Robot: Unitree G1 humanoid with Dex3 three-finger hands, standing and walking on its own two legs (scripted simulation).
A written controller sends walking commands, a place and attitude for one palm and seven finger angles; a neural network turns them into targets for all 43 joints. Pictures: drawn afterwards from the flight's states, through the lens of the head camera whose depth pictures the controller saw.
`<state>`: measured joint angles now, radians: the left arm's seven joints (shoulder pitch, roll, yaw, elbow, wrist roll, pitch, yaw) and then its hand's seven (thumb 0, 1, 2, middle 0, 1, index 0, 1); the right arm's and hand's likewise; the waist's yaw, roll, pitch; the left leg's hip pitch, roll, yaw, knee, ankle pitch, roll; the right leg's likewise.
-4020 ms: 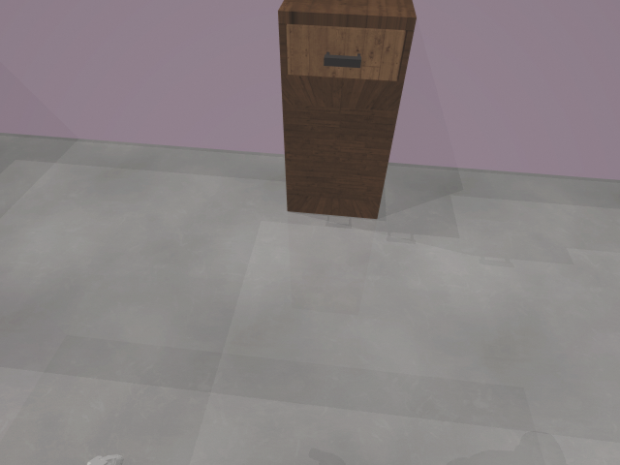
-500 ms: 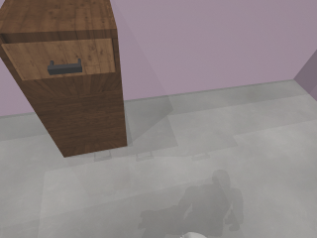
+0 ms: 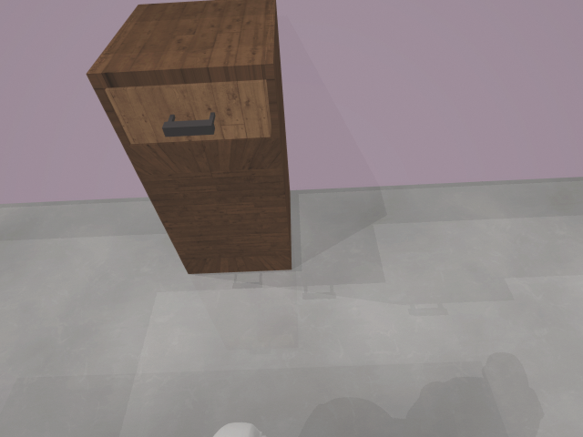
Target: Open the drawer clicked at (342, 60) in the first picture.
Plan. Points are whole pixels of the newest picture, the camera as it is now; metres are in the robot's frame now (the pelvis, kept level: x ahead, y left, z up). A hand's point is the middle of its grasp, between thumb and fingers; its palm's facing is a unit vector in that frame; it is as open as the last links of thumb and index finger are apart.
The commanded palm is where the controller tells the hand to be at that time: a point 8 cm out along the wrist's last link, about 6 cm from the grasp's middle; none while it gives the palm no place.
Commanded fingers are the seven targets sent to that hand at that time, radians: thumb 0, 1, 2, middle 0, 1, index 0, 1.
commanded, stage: take the last steps up to it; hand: left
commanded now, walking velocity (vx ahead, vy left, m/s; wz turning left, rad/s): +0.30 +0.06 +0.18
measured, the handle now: (190, 122) +0.80 +0.30 -0.02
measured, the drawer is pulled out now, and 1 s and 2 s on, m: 0.00 0.00 0.00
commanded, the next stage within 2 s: come to a stop and stand still in 0.94 s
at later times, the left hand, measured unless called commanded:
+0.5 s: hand out of the picture +0.08 +0.22 -0.17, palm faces +0.11 -0.98 -0.20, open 7.4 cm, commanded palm none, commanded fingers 0.00 0.90 0.90 -0.20 -0.30 -0.20 -0.30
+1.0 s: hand (181, 422) +0.18 +0.21 -0.20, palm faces +0.18 -0.98 -0.13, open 7.4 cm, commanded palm none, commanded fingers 0.00 0.90 0.90 -0.20 -0.30 -0.20 -0.30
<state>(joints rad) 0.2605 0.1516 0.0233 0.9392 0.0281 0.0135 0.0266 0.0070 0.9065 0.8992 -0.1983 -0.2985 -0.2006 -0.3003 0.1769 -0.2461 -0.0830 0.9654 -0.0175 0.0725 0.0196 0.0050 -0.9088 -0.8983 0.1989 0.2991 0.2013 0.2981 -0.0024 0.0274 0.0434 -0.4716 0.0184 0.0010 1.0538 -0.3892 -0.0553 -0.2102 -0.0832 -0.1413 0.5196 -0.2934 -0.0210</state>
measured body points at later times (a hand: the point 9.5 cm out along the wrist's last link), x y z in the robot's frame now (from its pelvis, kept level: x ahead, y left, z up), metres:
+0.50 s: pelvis +0.07 +0.03 +0.00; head +0.08 +0.03 +0.45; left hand +0.07 +0.27 -0.15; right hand +0.06 -0.21 -0.16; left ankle -0.03 +0.14 -0.74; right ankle +0.14 -0.09 -0.71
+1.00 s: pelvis +0.23 +0.05 -0.01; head +0.24 +0.08 +0.44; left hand +0.17 +0.27 -0.18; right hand +0.33 -0.18 -0.15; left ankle +0.28 +0.16 -0.74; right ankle +0.18 -0.08 -0.73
